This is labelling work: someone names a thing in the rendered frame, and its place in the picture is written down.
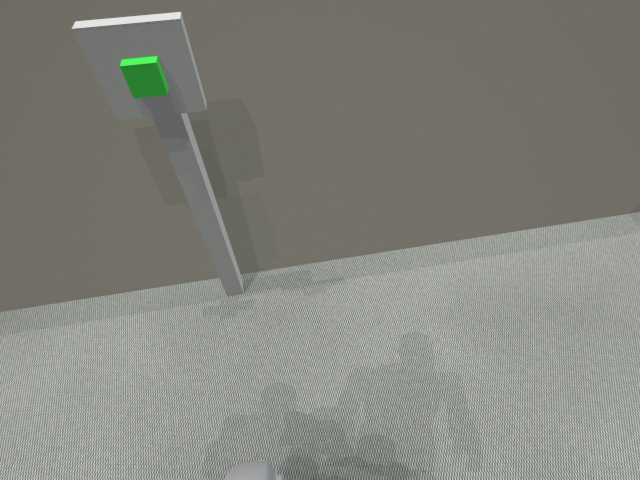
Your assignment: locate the button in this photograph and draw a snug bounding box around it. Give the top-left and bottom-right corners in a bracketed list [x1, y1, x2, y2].
[120, 56, 169, 99]

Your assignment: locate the panel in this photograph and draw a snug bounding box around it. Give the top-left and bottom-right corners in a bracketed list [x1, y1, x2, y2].
[72, 12, 243, 297]

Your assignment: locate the robot left thigh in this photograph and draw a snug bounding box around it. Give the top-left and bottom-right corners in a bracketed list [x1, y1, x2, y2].
[224, 460, 282, 480]

